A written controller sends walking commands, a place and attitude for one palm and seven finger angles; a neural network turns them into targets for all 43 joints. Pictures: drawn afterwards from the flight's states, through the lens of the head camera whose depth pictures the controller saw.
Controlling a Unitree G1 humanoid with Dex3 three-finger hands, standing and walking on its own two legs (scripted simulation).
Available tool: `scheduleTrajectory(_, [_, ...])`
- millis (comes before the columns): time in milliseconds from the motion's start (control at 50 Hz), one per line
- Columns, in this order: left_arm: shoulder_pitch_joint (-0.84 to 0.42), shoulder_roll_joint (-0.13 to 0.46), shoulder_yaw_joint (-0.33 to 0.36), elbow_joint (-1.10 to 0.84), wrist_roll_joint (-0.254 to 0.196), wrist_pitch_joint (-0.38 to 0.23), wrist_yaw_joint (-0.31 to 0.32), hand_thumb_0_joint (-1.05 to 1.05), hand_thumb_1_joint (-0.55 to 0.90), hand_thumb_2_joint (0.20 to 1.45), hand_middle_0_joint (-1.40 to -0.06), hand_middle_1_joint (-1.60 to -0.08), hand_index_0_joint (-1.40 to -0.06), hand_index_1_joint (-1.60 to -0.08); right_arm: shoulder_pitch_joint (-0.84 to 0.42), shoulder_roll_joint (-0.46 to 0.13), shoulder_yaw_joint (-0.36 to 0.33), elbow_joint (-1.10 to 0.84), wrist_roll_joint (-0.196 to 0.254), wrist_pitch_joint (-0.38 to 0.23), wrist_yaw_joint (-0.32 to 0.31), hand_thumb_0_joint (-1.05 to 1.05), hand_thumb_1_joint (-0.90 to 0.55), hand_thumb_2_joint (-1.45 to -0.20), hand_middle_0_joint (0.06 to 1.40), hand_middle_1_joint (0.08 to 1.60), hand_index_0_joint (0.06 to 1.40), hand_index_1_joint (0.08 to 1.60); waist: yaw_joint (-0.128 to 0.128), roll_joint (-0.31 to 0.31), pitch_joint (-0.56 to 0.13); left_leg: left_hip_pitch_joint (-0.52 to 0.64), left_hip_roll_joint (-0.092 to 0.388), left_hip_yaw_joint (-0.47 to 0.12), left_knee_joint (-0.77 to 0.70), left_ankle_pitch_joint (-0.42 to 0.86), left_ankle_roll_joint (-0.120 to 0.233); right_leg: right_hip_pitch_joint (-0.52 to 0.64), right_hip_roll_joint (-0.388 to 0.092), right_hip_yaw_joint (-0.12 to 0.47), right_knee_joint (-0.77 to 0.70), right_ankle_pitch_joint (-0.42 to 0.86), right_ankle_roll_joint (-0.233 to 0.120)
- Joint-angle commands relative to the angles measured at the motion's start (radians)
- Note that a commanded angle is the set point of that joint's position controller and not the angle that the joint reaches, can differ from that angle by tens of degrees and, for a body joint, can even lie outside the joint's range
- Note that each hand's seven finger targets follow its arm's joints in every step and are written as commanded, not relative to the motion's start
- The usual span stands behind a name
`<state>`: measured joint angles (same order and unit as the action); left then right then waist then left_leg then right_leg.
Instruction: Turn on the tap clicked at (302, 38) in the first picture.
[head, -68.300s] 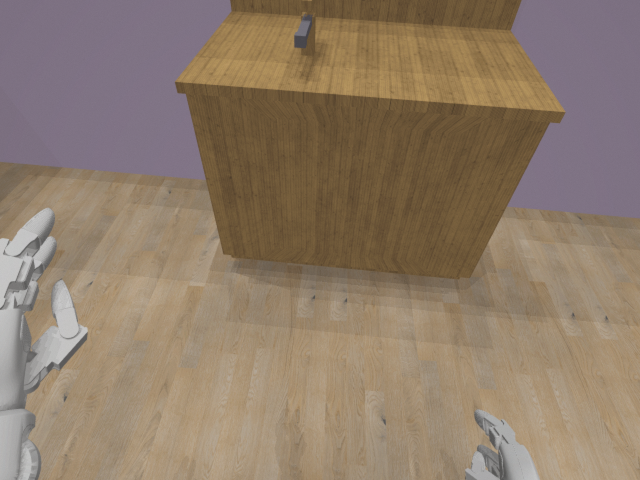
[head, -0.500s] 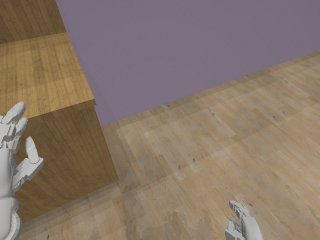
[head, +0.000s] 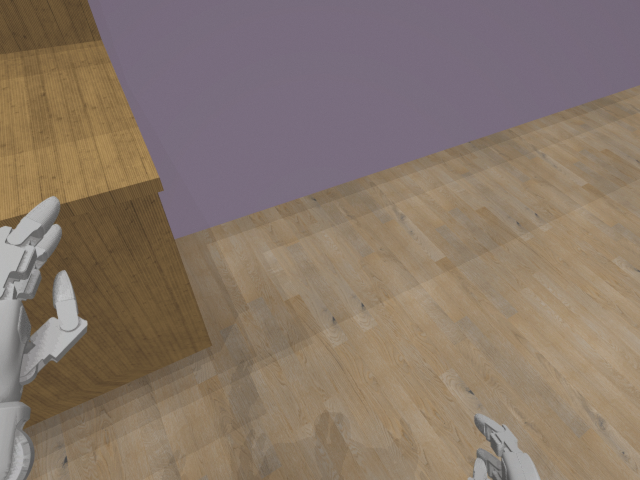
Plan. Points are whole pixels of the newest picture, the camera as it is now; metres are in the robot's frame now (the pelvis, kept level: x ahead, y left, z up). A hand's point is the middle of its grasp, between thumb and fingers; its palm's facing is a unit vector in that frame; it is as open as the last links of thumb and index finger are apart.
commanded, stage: come to a stop and stand still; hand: left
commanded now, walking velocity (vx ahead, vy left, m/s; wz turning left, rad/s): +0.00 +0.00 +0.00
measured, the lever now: out of the picture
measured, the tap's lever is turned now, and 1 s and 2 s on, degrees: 73 73 73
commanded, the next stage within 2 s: look again from close up in 0.94 s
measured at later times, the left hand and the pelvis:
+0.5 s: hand (42, 285) +0.24 +0.29 +0.16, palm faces +0.40 -0.85 -0.33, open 7.4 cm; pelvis +0.03 +0.03 +0.01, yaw +0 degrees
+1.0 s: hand (18, 301) +0.22 +0.30 +0.16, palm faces +0.40 -0.84 -0.36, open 7.4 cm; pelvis +0.01 +0.05 +0.01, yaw +1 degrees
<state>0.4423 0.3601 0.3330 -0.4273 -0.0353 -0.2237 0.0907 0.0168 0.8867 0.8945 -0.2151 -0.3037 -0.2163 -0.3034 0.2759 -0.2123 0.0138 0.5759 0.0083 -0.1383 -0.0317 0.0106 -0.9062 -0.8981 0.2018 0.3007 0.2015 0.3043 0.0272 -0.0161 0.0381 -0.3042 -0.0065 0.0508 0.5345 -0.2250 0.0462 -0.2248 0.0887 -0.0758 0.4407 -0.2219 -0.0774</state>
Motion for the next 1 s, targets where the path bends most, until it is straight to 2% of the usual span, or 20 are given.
scheduleTrajectory(0, [-0.212,0.175,0.119,-0.236,-0.01,-0.091,0.037,0.0,0.9,0.9,-0.2,-0.3,-0.2,-0.3,-0.144,-0.105,-0.02,-0.166,-0.005,-0.08,-0.012,0.0,-0.9,-0.9,0.2,0.3,0.2,0.3,-0.005,0.15,-0.098,0.104,0.075,-0.146,-0.149,-0.03,-0.005,-0.02,-0.166,0.223,-0.17,-0.14,0.063])
scheduleTrajectory(20, [-0.192,0.162,0.109,-0.227,-0.006,-0.09,0.036,0.0,0.9,0.9,-0.2,-0.3,-0.2,-0.3,-0.14,-0.109,-0.019,-0.162,-0.008,-0.08,-0.01,0.0,-0.9,-0.9,0.2,0.3,0.2,0.3,-0.002,0.154,-0.115,0.091,0.093,-0.164,-0.182,-0.013,0.002,0.03,-0.146,0.193,-0.133,-0.057,0.072])
scheduleTrajectory(60, [-0.15,0.147,0.098,-0.216,-0.003,-0.084,0.034,0.0,0.9,0.9,-0.2,-0.3,-0.2,-0.3,-0.132,-0.112,-0.02,-0.161,-0.008,-0.073,-0.005,0.0,-0.9,-0.9,0.2,0.3,0.2,0.3,0.002,0.112,-0.144,0.071,0.109,-0.174,-0.192,0.085,0.006,0.109,-0.133,0.155,-0.089,0.084,0.083])
scheduleTrajectory(100, [-0.1,0.144,0.1,-0.192,-0.005,-0.073,0.031,0.0,0.9,0.9,-0.2,-0.3,-0.2,-0.3,-0.13,-0.109,-0.02,-0.165,-0.008,-0.065,-0.003,0.0,-0.9,-0.9,0.2,0.3,0.2,0.3,0.001,0.056,-0.161,0.08,0.107,-0.162,-0.174,0.181,-0.005,0.135,-0.136,0.14,-0.088,0.164,0.081])
scheduleTrajectory(120, [-0.079,0.147,0.106,-0.184,-0.007,-0.07,0.029,0.0,0.9,0.9,-0.2,-0.3,-0.2,-0.3,-0.128,-0.113,-0.022,-0.167,-0.009,-0.058,-0.002,0.0,-0.9,-0.9,0.2,0.3,0.2,0.3,0.001,0.049,-0.166,0.086,0.104,-0.153,-0.161,0.22,-0.009,0.138,-0.139,0.144,-0.091,0.2,0.08])
scheduleTrajectory(200, [-0.05,0.163,0.126,-0.192,-0.016,-0.059,0.025,0.0,0.9,0.9,-0.2,-0.3,-0.2,-0.3,-0.132,-0.11,-0.021,-0.176,-0.009,-0.034,-0.004,0.0,-0.9,-0.9,0.2,0.3,0.2,0.3,-0.005,0.039,-0.18,0.102,0.093,-0.146,-0.146,0.277,-0.026,0.147,-0.144,0.14,-0.091,0.258,0.063])
scheduleTrajectory(260, [-0.065,0.181,0.14,-0.231,-0.022,-0.057,0.025,0.0,0.9,0.9,-0.2,-0.3,-0.2,-0.3,-0.135,-0.109,-0.02,-0.185,-0.01,-0.023,-0.01,0.0,-0.9,-0.9,0.2,0.3,0.2,0.3,-0.006,0.058,-0.205,0.14,0.094,-0.137,-0.137,0.334,-0.029,0.146,-0.139,0.132,-0.08,0.296,0.06])
scheduleTrajectory(280, [-0.087,0.186,0.136,-0.255,-0.022,-0.057,0.025,0.0,0.9,0.9,-0.2,-0.3,-0.2,-0.3,-0.14,-0.11,-0.017,-0.187,-0.011,-0.021,-0.013,0.0,-0.9,-0.9,0.2,0.3,0.2,0.3,-0.008,0.088,-0.203,0.146,0.091,-0.142,-0.14,0.354,-0.036,0.141,-0.137,0.132,-0.076,0.294,0.056])
scheduleTrajectory(320, [-0.087,0.173,0.122,-0.257,-0.023,-0.053,0.024,0.0,0.9,0.9,-0.2,-0.3,-0.2,-0.3,-0.137,-0.108,-0.017,-0.19,-0.012,-0.017,-0.014,0.0,-0.9,-0.9,0.2,0.3,0.2,0.3,-0.006,0.105,-0.215,0.172,0.094,-0.138,-0.137,0.397,-0.043,0.135,-0.129,0.123,-0.067,0.3,0.055])
scheduleTrajectory(360, [-0.094,0.171,0.117,-0.256,-0.023,-0.047,0.026,0.0,0.9,0.9,-0.2,-0.3,-0.2,-0.3,-0.136,-0.11,-0.017,-0.19,-0.013,-0.012,-0.016,0.0,-0.9,-0.9,0.2,0.3,0.2,0.3,-0.007,0.083,-0.219,0.184,0.098,-0.142,-0.136,0.419,-0.049,0.132,-0.125,0.117,-0.067,0.299,0.056])
scheduleTrajectory(400, [-0.117,0.166,0.104,-0.262,-0.021,-0.042,0.027,0.0,0.9,0.9,-0.2,-0.3,-0.2,-0.3,-0.136,-0.111,-0.017,-0.188,-0.013,-0.007,-0.018,0.0,-0.9,-0.9,0.2,0.3,0.2,0.3,-0.01,0.099,-0.214,0.194,0.096,-0.147,-0.14,0.457,-0.065,0.122,-0.119,0.105,-0.059,0.289,0.053])
scheduleTrajectory(500, [-0.131,0.146,0.078,-0.225,-0.019,-0.023,0.027,0.0,0.9,0.9,-0.2,-0.3,-0.2,-0.3,-0.144,-0.112,-0.016,-0.191,-0.015,0.008,-0.02,0.0,-0.9,-0.9,0.2,0.3,0.2,0.3,-0.006,0.096,-0.173,0.16,0.105,-0.161,-0.185,0.349,-0.081,0.106,-0.113,0.102,-0.077,0.183,0.055])
scheduleTrajectory(540, [-0.125,0.143,0.078,-0.205,-0.018,-0.019,0.028,0.0,0.9,0.9,-0.2,-0.3,-0.2,-0.3,-0.145,-0.112,-0.016,-0.192,-0.015,0.014,-0.022,0.0,-0.9,-0.9,0.2,0.3,0.2,0.3,-0.004,0.083,-0.162,0.139,0.105,-0.162,-0.206,0.275,-0.077,0.11,-0.112,0.102,-0.088,0.149,0.057])
scheduleTrajectory(580, [-0.137,0.151,0.082,-0.204,-0.018,-0.017,0.03,0.0,0.9,0.9,-0.2,-0.3,-0.2,-0.3,-0.152,-0.113,-0.015,-0.195,-0.017,0.017,-0.026,0.0,-0.9,-0.9,0.2,0.3,0.2,0.3,-0.002,0.096,-0.143,0.108,0.101,-0.168,-0.232,0.195,-0.079,0.112,-0.112,0.105,-0.099,0.109,0.056])
scheduleTrajectory(660, [-0.142,0.151,0.085,-0.213,-0.014,-0.022,0.033,0.0,0.9,0.9,-0.2,-0.3,-0.2,-0.3,-0.15,-0.113,-0.017,-0.197,-0.018,0.017,-0.029,0.0,-0.9,-0.9,0.2,0.3,0.2,0.3,0.0,0.093,-0.144,0.086,0.102,-0.185,-0.272,0.096,-0.081,0.129,-0.103,0.097,-0.093,0.074,0.057])
scheduleTrajectory(780, [-0.138,0.166,0.098,-0.237,-0.011,-0.03,0.035,0.0,0.9,0.9,-0.2,-0.3,-0.2,-0.3,-0.156,-0.116,-0.02,-0.197,-0.02,0.009,-0.031,0.0,-0.9,-0.9,0.2,0.3,0.2,0.3,0.0,0.121,-0.152,0.084,0.094,-0.185,-0.283,0.089,-0.097,0.138,-0.1,0.088,-0.085,0.074,0.057])
scheduleTrajectory(820, [-0.12,0.15,0.088,-0.215,-0.012,-0.031,0.035,0.0,0.9,0.9,-0.2,-0.3,-0.2,-0.3,-0.147,-0.116,-0.02,-0.192,-0.018,0.007,-0.03,0.0,-0.9,-0.9,0.2,0.3,0.2,0.3,0.001,0.106,-0.144,0.078,0.097,-0.195,-0.293,0.091,-0.104,0.137,-0.097,0.081,-0.078,0.064,0.058])
scheduleTrajectory(940, [-0.091,0.146,0.094,-0.18,-0.011,-0.033,0.037,0.0,0.9,0.9,-0.2,-0.3,-0.2,-0.3,-0.141,-0.118,-0.028,-0.182,-0.015,0.011,-0.031,0.0,-0.9,-0.9,0.2,0.3,0.2,0.3,0.001,0.061,-0.145,0.061,0.092,-0.185,-0.282,0.076,-0.094,0.147,-0.106,0.085,-0.088,0.075,0.058])
scheduleTrajectory(980, [-0.098,0.158,0.1,-0.193,-0.011,-0.035,0.037,0.0,0.9,0.9,-0.2,-0.3,-0.2,-0.3,-0.152,-0.121,-0.029,-0.182,-0.015,0.008,-0.033,0.0,-0.9,-0.9,0.2,0.3,0.2,0.3,0.0,0.071,-0.155,0.072,0.081,-0.17,-0.265,0.099,-0.096,0.141,-0.111,0.089,-0.092,0.081,0.057])
